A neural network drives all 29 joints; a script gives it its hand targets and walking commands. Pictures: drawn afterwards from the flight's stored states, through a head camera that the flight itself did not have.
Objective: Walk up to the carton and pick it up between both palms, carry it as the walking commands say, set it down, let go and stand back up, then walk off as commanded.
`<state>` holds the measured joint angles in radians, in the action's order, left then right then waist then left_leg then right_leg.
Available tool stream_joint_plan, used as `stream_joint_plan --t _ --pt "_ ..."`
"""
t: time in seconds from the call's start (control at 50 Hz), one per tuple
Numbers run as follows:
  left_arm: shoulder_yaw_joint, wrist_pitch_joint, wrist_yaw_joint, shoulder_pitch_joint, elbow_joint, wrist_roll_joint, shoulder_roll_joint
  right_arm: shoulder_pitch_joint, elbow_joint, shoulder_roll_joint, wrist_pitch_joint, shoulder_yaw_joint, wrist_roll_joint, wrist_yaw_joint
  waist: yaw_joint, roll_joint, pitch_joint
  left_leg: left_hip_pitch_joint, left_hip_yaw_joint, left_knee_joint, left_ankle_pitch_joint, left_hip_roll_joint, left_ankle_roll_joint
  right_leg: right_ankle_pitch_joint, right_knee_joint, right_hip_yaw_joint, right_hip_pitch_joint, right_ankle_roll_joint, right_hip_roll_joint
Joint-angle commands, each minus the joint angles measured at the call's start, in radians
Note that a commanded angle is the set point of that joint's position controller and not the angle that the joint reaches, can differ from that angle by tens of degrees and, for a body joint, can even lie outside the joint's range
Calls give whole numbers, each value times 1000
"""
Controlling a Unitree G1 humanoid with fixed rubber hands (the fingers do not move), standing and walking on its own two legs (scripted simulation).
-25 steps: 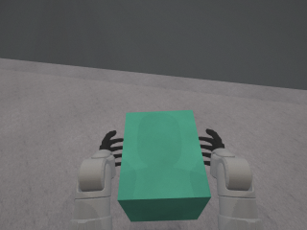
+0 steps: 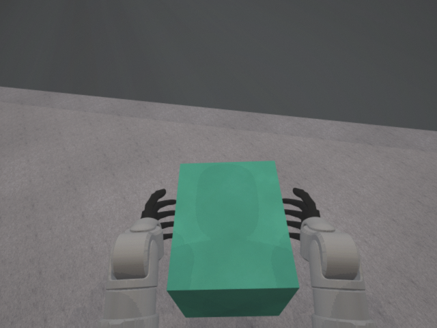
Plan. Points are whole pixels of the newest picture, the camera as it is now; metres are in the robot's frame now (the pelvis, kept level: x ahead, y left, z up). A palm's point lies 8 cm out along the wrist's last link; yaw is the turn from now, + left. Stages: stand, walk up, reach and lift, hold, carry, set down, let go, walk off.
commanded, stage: carry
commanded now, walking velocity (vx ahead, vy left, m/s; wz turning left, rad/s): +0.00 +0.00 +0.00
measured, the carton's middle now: (229, 240) +0.30 +0.00 +0.01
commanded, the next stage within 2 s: hold in 0.18 s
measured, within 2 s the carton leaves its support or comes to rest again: neither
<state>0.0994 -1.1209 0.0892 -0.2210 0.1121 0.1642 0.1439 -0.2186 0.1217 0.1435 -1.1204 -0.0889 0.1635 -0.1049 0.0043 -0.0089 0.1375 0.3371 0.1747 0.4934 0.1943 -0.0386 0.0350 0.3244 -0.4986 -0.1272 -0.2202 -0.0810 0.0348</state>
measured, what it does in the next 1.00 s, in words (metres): shifts its weight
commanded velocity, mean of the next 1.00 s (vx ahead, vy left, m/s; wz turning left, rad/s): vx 0.00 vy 0.00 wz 0.00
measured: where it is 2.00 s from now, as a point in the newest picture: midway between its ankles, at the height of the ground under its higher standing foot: outside the picture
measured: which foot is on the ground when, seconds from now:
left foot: down 0.00-1.00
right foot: down 0.00-1.00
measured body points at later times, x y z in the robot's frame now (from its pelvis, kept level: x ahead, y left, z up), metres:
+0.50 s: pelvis -0.01 +0.01 +0.01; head -0.04 +0.02 +0.45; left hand +0.27 +0.17 +0.03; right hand +0.27 -0.12 +0.03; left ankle +0.05 +0.15 -0.74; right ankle -0.04 -0.06 -0.73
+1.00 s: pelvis -0.04 +0.05 -0.01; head +0.01 +0.05 +0.44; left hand +0.31 +0.17 -0.03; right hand +0.30 -0.12 -0.03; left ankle +0.05 +0.15 -0.73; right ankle -0.04 -0.06 -0.73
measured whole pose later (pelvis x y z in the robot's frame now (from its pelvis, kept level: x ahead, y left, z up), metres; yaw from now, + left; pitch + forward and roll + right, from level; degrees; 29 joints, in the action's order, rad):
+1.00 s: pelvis -0.04 +0.05 -0.01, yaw -13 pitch +3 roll +1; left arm 0.44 -0.46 0.09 -0.45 -0.54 0.37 0.22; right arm -0.54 -0.74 0.14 -0.38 -0.39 0.36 0.02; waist -0.13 0.03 -0.03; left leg 0.43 -0.05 0.57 0.19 0.08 0.01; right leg 0.29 -0.65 0.12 -0.41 -0.02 0.06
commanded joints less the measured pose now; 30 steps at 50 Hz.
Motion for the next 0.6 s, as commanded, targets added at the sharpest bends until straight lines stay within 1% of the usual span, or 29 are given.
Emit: stream_joint_plan --t 0.0,0.08,0.16,0.18,0.2,0.22,0.24,0.26,0.28,0.3,0.32,0.34,0.36,0.38,0.4,0.42,0.44,0.46,0.48,0.5,0.52,0.54,0.58 --pt "-488 30 -236 -391 82 -324 859 -384 78 891 27 496 -328 237 -2 20 180 -138 -147 -36 -130 -115 7 -323 95 166 1 36 -183" --pt "-493 34 -235 -386 95 -325 854 -379 92 887 32 502 -329 235 -2 20 180 -138 -146 -34 -130 -116 7 -336 96 166 7 38 -183" --pt "-525 10 -231 -383 150 -350 858 -375 153 887 8 534 -355 230 -1 21 185 -143 -147 -32 -139 -117 9 -353 95 164 11 39 -183" --pt "-174 123 -198 -152 -201 0 649 -91 -198 704 144 183 -53 209 -48 123 -209 -283 -253 -95 -180 52 45 -355 179 357 -54 38 -69" --pt "-187 224 -201 -127 -347 -6 555 -105 -407 678 245 181 -45 188 -60 90 -157 -281 -277 -100 -203 50 52 -358 182 372 -38 35 -77" --pt "-274 314 -213 -139 -200 -43 567 -128 -284 719 337 263 -70 186 -46 73 -42 -322 -273 -84 -288 65 49 -510 156 369 30 51 -78" --pt "-339 363 -230 -166 -110 -85 619 -160 -189 772 394 332 -92 192 -50 66 64 -315 -270 -82 -361 79 44 -670 118 355 120 60 -69" --pt "-402 396 -249 -202 -32 -125 661 -220 -106 831 428 409 -130 194 -59 69 176 -290 -271 -76 -408 94 40 -845 85 354 226 80 -71" --pt "-454 416 -259 -238 45 -157 685 -261 -39 868 449 466 -165 194 -50 72 277 -278 -273 -60 -437 108 39 -938 54 355 286 94 -66" --pt "-468 427 -257 -269 96 -175 681 -292 -3 883 463 509 -189 195 -73 84 316 -266 -272 -51 -433 115 38 -893 39 353 303 97 -57" --pt "-473 426 -251 -274 123 -182 678 -293 -9 890 470 549 -208 197 -92 72 316 -266 -272 -45 -410 118 36 -852 38 359 288 98 -60" --pt "-316 438 -224 -112 37 -127 589 -370 -10 881 480 716 -287 213 -378 57 279 -202 -295 -57 -366 93 1 -752 47 370 332 88 -91" --pt "-358 424 -213 -170 68 -160 619 -344 -85 799 484 636 -257 218 -285 3 208 -152 -291 -73 -332 94 -24 -625 67 333 318 75 -68" --pt "-355 416 -220 -198 17 -145 624 -357 -143 789 484 595 -232 218 -260 0 143 -153 -281 -76 -260 93 -24 -493 88 327 279 75 -58" --pt "-369 408 -232 -238 -21 -149 634 -356 -191 788 485 553 -210 214 -209 2 95 -176 -271 -78 -182 91 -24 -373 118 324 233 75 -60" --pt "-383 402 -244 -295 -66 -160 647 -366 -243 787 484 512 -191 212 -166 9 53 -227 -271 -78 -128 88 -25 -260 143 317 157 74 -56" --pt "-384 399 -256 -319 -119 -161 675 -383 -282 809 484 493 -180 214 -158 25 24 -278 -262 -71 -115 92 -27 -201 167 325 97 72 -57" --pt "-384 400 -268 -335 -154 -159 704 -407 -307 860 487 492 -173 218 -158 51 27 -312 -251 -59 -112 100 -25 -179 186 337 74 78 -63" --pt "-376 404 -281 -375 -194 -164 742 -439 -332 900 494 476 -164 222 -146 71 24 -313 -245 -56 -95 103 -20 -153 193 340 68 79 -62" --pt "-375 407 -291 -425 -238 -169 781 -469 -365 925 502 445 -153 228 -122 72 14 -316 -247 -58 -81 100 -16 -113 193 332 52 75 -55" --pt "-376 408 -298 -466 -280 -169 812 -490 -406 936 508 411 -142 237 -99 59 3 -324 -252 -64 -69 93 -16 -79 190 317 31 68 -46" --pt "-365 409 -302 -498 -324 -160 833 -512 -454 940 515 377 -131 249 -91 40 -11 -328 -256 -73 -51 88 -19 -47 187 302 14 58 -39" --pt "-308 414 -302 -542 -424 -124 862 -556 -568 931 528 296 -106 278 -93 1 -49 -317 -263 -92 0 80 -26 13 173 279 -12 39 -24"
